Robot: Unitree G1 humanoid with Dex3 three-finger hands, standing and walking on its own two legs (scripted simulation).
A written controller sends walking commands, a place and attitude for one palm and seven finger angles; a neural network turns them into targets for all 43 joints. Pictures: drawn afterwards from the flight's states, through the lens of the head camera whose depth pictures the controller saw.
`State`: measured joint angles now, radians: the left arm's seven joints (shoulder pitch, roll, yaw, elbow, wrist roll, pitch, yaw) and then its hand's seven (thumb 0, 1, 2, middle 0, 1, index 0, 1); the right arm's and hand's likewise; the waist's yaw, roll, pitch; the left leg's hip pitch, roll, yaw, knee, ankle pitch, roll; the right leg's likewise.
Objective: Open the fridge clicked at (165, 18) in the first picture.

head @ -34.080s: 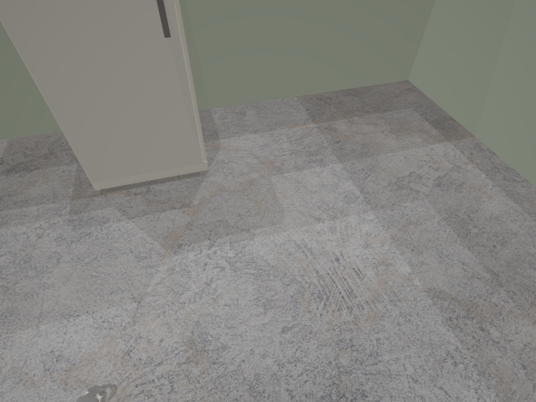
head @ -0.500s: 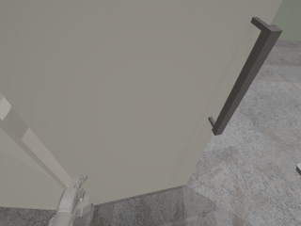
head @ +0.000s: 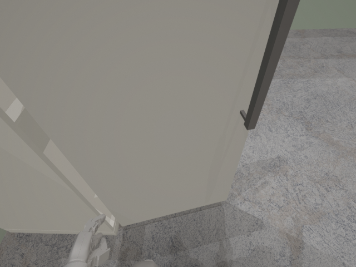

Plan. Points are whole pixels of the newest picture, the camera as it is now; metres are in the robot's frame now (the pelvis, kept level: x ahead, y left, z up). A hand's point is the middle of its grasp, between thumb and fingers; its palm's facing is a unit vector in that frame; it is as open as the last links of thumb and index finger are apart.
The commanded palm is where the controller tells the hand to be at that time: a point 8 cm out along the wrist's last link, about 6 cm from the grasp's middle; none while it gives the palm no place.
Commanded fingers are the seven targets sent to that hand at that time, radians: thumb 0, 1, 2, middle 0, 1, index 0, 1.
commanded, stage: step back with the hand held close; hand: right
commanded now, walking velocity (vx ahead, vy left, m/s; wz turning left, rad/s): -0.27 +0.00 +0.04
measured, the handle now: (260, 71) +0.50 -0.16 +0.18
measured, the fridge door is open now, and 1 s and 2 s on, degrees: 75 75 75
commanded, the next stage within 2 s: stop stepping back and stand still in 0.38 s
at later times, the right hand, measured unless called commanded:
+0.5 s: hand out of the picture +0.09 -0.27 +0.17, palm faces +0.38 +0.80 -0.47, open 7.4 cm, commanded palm +0.00 -0.31 +0.19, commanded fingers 0.00 -0.90 -0.90 0.20 0.30 0.20 0.30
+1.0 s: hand out of the picture -0.06 -0.31 +0.16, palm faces +0.48 +0.84 -0.27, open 7.4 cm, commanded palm -0.12 -0.34 +0.19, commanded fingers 0.00 -0.90 -0.90 0.20 0.30 0.20 0.30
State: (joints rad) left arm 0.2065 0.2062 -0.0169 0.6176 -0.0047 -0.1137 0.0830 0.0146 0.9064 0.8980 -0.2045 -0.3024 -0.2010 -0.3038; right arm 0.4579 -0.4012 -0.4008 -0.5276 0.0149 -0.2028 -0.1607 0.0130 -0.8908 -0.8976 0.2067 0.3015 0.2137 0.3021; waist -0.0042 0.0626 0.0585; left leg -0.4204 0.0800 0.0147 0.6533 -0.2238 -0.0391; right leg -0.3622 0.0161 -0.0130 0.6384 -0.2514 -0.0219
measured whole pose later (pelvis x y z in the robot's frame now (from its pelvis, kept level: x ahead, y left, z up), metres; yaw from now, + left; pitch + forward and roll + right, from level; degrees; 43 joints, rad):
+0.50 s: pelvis -0.14 -0.01 +0.00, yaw +0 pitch +0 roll -2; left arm 0.15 0.20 0.01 0.56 -0.01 -0.11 0.09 0.01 0.91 0.90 -0.20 -0.30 -0.20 -0.30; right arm 0.51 -0.47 -0.46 -0.57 0.03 -0.21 -0.15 0.01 -0.89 -0.90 0.21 0.30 0.22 0.30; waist 0.02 0.12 0.10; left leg -0.43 0.11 0.03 0.66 -0.21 -0.03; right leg -0.32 -0.02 -0.04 0.56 -0.20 0.01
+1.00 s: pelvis -0.26 -0.04 +0.00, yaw +0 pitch -1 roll +1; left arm 0.30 0.22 -0.01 0.62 0.00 -0.15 0.08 0.02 0.91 0.90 -0.20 -0.30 -0.20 -0.30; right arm 0.43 -0.36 -0.35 -0.42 0.02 -0.15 -0.15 0.01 -0.90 -0.90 0.20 0.30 0.21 0.30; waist -0.02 0.09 -0.07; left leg -0.33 0.02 0.10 0.60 -0.28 0.05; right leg -0.24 -0.05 -0.04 0.61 -0.40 -0.06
